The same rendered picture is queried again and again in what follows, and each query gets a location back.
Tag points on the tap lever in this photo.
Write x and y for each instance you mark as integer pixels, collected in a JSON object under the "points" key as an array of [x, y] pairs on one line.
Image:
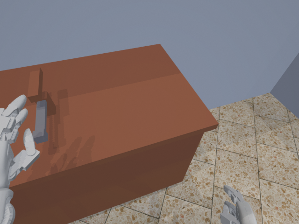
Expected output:
{"points": [[40, 135]]}

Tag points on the robot right hand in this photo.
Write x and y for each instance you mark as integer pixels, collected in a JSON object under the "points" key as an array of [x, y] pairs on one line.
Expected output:
{"points": [[242, 213]]}

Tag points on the counter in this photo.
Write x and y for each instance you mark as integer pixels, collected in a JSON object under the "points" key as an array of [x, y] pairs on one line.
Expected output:
{"points": [[120, 125]]}

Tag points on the robot left forearm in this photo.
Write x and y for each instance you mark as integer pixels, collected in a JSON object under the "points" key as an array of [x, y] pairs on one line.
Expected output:
{"points": [[7, 211]]}

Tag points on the robot left hand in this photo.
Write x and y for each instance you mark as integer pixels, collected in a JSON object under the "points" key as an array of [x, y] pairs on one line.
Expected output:
{"points": [[11, 119]]}

